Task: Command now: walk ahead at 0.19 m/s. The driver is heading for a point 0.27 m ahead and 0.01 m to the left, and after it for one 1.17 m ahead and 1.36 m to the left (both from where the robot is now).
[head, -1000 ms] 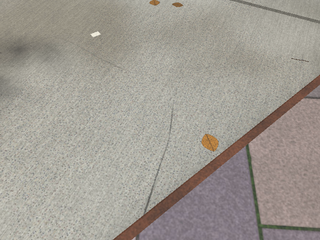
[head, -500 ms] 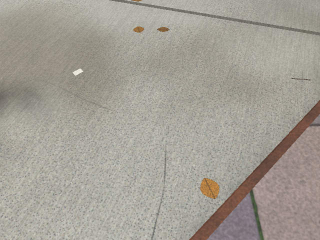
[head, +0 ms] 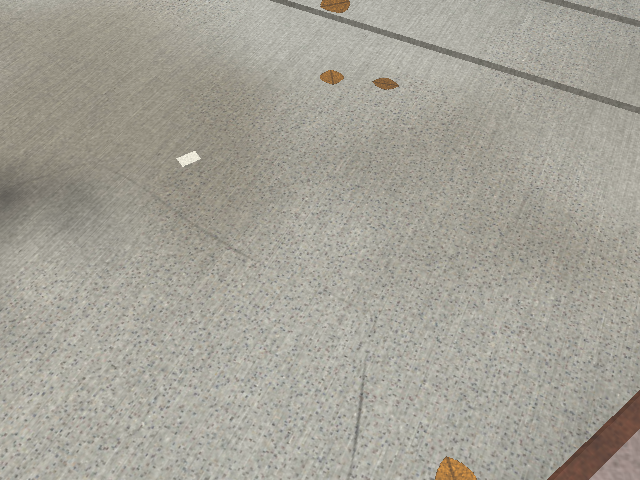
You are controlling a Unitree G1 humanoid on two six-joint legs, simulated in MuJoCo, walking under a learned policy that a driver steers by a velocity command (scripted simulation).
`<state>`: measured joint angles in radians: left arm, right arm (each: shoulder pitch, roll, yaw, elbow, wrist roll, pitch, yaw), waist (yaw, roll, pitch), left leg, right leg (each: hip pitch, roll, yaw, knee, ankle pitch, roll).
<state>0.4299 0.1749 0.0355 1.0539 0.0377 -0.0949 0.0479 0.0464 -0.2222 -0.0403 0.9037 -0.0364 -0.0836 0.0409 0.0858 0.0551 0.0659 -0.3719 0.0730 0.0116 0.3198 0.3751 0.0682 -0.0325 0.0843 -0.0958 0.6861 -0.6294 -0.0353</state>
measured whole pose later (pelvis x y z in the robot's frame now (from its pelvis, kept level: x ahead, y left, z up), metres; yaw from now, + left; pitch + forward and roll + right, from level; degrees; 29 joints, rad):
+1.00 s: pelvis +0.05 -0.06 +0.05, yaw +28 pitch +5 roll +0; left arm 0.15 0.26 0.03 0.66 0.04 -0.11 0.00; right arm 0.21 -0.28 -0.05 0.66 -0.06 -0.05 0.04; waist 0.04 0.01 -0.07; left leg -0.52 0.08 0.02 1.07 -0.39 -0.14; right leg -0.25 -0.07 -0.26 0.51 -0.33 -0.05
